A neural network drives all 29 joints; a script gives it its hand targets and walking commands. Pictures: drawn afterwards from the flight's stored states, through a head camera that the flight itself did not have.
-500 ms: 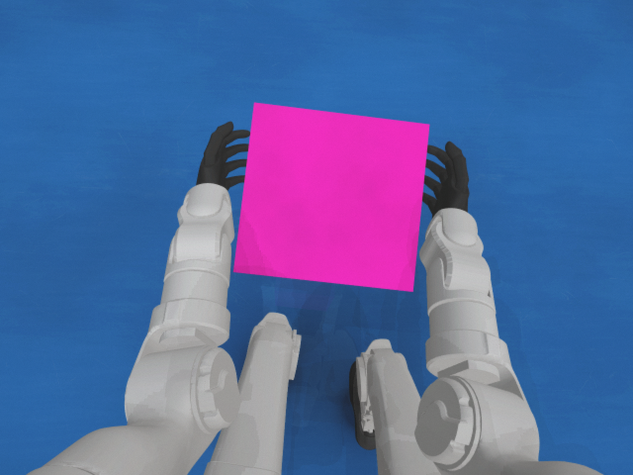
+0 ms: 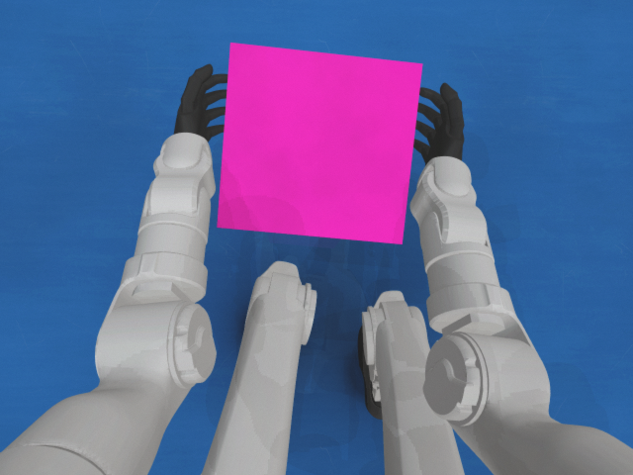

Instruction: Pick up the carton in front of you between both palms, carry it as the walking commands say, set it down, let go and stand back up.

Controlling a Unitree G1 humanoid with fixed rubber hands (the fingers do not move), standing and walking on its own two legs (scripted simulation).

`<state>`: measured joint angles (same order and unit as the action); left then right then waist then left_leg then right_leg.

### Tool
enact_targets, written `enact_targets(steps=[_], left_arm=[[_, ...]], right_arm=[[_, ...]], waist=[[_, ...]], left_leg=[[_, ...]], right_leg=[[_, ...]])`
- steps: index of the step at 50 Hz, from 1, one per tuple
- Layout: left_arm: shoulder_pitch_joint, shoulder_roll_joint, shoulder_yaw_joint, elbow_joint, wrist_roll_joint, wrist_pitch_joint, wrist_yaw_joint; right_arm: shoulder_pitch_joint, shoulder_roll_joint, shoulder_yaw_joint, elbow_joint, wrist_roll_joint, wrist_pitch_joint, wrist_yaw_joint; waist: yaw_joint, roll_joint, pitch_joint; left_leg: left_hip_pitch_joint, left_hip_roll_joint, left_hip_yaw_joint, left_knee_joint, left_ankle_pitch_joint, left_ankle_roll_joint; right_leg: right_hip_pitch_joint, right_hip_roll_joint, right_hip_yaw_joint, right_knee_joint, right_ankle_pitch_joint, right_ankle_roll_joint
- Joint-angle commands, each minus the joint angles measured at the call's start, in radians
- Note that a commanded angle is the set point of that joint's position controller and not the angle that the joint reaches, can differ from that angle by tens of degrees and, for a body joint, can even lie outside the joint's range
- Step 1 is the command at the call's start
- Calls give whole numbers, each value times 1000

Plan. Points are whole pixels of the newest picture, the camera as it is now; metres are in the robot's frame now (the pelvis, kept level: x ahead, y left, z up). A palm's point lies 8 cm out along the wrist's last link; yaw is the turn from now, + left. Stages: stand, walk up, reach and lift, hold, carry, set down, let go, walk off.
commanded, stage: set down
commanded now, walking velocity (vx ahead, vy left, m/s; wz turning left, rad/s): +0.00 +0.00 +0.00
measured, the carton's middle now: (315, 158) +0.46 +0.10 -0.20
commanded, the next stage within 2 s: none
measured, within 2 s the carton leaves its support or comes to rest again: rests again in 1.02 s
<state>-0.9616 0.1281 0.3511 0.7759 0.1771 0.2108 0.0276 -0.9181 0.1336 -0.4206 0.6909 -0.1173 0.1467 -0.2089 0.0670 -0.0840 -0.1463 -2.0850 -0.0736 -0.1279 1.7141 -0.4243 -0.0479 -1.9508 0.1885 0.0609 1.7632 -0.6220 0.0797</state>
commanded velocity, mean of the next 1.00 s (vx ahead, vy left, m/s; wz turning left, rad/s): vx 0.00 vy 0.00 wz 0.00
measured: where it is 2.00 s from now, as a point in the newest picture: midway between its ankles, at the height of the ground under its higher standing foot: (320, 364)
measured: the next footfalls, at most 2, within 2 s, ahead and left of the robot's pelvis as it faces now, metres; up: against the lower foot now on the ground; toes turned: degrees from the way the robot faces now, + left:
none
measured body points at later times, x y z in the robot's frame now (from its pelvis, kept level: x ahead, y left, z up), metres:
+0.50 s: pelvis -0.02 +0.00 -0.09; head +0.31 +0.07 +0.20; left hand +0.46 +0.27 -0.26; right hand +0.50 -0.03 -0.24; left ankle +0.12 +0.13 -0.46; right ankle +0.07 -0.13 -0.46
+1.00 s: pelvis -0.03 -0.01 -0.11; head +0.32 +0.05 +0.17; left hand +0.46 +0.26 -0.29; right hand +0.50 -0.04 -0.27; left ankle +0.12 +0.13 -0.46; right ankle +0.07 -0.13 -0.46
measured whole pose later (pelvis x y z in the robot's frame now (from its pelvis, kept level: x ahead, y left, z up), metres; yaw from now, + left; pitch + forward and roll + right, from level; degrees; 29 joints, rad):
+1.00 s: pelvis -0.03 -0.01 -0.11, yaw -3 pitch +41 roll -1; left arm -1.26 0.34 0.30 1.09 0.06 0.15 -0.02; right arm -1.28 0.00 -0.34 0.96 -0.09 0.12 -0.21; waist 0.12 -0.13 0.18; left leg -2.32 0.00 -0.08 2.05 -0.45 -0.05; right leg -2.24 0.26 0.06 2.13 -0.61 0.10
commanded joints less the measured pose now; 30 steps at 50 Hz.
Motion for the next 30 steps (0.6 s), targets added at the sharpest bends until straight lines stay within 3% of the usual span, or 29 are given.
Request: enact_targets(steps=[1, 10, 20, 25, 30], left_arm=[[-505, -802, -413, -19, -97, -34, -218], [-622, -707, -384, 25, -118, -41, -217], [-778, -635, -393, 45, -167, -52, -226], [-819, -633, -390, 29, -204, -62, -246], [-776, -607, -349, 102, -190, -64, -259]], right_arm=[[-590, 806, 500, 25, 67, -11, 199], [-704, 745, 471, 60, 74, -15, 182], [-843, 700, 457, 111, 106, -12, 193], [-877, 754, 489, 116, 115, -6, 204], [-832, 752, 469, 169, 90, -4, 213]], waist=[[74, 94, -962], [98, 89, -948], [125, 92, -922], [149, 4, -885], [152, -35, -801]], left_leg=[[828, -49, 167, -80, 289, 15], [728, -34, 169, 21, 239, 17], [642, -9, 169, 125, 192, 22], [608, -10, 180, 176, 293, 38], [539, -5, 176, 192, 277, 48]], right_leg=[[176, 67, -127, -137, 206, -3], [80, 72, -143, -19, 165, -7], [0, 68, -152, 110, 130, -16], [-10, 69, -162, 145, 179, -13], [-46, 65, -159, 148, 170, -15]])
